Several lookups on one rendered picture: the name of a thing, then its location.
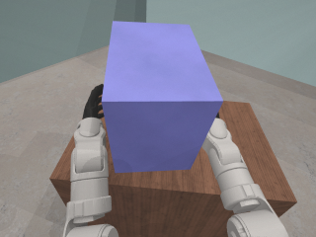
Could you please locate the robot right upper arm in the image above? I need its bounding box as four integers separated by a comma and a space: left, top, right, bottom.
226, 209, 288, 237

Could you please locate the robot left hand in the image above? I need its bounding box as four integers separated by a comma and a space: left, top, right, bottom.
82, 84, 104, 119

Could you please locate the robot left upper arm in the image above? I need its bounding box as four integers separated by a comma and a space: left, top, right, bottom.
66, 223, 119, 237

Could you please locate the carton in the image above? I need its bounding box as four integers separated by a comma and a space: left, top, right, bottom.
101, 21, 223, 173

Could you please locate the right robot forearm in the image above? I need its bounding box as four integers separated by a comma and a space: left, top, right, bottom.
201, 118, 289, 237

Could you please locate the left robot forearm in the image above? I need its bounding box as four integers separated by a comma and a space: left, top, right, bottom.
62, 118, 112, 237

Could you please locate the pedestal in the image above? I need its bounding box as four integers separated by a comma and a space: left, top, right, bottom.
49, 95, 297, 237

